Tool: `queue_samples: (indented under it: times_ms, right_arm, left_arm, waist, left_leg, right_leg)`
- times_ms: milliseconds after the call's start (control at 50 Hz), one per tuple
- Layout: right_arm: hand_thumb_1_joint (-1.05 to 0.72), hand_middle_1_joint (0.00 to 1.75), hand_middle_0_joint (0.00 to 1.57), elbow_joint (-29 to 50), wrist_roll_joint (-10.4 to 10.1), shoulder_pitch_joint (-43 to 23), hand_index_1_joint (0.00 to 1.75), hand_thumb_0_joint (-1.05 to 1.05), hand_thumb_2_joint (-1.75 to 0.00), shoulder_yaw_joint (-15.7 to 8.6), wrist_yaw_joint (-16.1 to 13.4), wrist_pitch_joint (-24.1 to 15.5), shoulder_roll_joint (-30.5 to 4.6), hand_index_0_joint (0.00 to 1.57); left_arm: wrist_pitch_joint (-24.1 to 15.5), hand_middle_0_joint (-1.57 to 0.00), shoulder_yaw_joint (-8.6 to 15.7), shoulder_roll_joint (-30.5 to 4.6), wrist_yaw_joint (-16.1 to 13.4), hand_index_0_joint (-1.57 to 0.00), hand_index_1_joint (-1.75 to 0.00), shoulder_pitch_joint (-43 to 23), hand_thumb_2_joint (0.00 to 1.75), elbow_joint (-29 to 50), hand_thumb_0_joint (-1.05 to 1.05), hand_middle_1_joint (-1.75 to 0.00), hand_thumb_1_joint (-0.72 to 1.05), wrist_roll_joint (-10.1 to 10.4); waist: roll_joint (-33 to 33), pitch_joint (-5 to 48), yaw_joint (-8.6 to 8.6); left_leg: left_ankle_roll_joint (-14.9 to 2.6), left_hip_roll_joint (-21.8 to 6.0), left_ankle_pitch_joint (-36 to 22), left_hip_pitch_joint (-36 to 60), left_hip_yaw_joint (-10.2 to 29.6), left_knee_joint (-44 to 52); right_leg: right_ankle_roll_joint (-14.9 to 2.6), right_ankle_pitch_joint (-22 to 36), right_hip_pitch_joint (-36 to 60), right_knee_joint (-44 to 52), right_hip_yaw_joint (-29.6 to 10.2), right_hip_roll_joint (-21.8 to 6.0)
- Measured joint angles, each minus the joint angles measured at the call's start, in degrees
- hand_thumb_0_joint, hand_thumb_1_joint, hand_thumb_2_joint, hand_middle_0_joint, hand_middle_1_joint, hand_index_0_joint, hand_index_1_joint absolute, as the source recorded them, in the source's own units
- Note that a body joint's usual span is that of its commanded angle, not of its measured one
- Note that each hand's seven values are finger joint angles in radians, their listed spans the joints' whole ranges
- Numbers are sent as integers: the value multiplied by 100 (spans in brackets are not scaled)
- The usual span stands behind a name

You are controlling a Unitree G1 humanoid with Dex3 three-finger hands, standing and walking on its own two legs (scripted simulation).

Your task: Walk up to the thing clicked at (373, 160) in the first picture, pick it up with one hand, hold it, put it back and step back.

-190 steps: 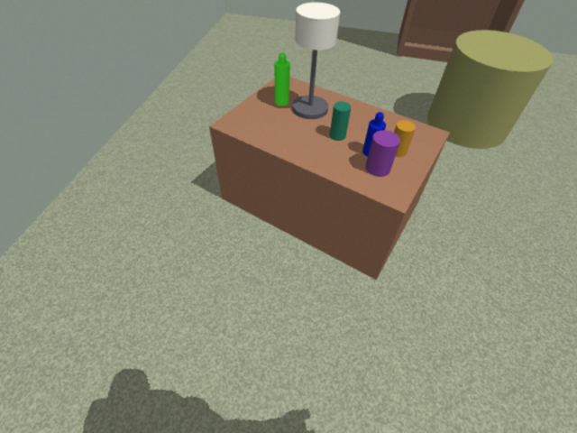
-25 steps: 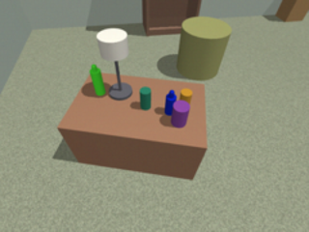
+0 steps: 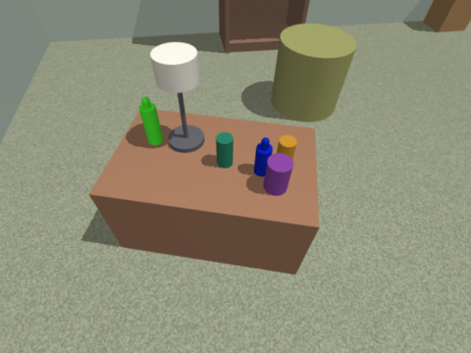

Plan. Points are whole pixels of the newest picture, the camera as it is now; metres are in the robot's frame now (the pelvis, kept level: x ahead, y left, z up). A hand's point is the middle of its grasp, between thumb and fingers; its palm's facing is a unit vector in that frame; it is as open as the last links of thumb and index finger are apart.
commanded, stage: walk up
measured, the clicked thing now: (277, 174) +0.71 -0.17 -0.29
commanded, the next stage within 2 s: stand in 0.08 s
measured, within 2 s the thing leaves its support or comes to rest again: neither
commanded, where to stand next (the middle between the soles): +0.06 -0.01 m, yaw +3 degrees
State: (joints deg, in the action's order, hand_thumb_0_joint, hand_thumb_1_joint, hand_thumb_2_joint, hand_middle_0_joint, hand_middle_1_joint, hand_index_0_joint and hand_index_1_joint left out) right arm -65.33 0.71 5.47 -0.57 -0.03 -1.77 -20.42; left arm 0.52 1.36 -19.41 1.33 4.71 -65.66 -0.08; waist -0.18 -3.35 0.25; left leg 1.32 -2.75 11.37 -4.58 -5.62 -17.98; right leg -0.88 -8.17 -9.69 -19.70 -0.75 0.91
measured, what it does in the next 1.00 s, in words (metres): stands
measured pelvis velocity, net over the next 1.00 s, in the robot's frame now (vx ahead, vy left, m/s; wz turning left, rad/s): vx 0.02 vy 0.00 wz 0.04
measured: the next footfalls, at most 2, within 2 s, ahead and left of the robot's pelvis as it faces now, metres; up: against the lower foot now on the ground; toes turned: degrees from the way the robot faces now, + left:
none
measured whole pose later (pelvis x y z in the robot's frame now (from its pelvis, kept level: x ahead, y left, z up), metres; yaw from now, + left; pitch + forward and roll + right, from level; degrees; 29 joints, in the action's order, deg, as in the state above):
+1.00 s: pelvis +0.02 +0.00 +0.00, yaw +2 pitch -2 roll +0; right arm -65.4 0.8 6.0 -0.1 0.4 -0.8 -20.0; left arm -1.1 -0.2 -20.0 0.2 5.1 -66.0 -0.2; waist 0.4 -2.2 -0.1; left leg 1.6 -2.6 11.4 -3.1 -3.4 -16.2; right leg -1.0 -8.9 -7.2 -17.7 1.4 0.6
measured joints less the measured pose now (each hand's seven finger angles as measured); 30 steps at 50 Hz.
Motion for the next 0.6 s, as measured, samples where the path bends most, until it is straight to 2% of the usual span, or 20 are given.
queue_samples:
  times_ms: [280,600]
  right_arm:
    - [-90,30,21,-32,14,-38,30,0,-90,19,51,86,45,20]
    - [-90,30,21,-67,17,45,30,0,-90,32,50,96,60,20]
  left_arm:
    - [-139,-20,-113,-8,-77,-20,-30,-41,90,-19,1,-30,91,-10]
    - [-154,-20,-133,-69,-111,-20,-30,-23,90,-30,1,-30,91,7]
  waist:
    - [52,69,-46]
    - [72,82,-54]
  left_leg:
    - [16,4,-8,70,98,104]
    - [30,11,-2,122,176,163]
  right_leg:
    - [-4,-17,123,129,97,-9]
    - [-10,-55,203,182,174,-21]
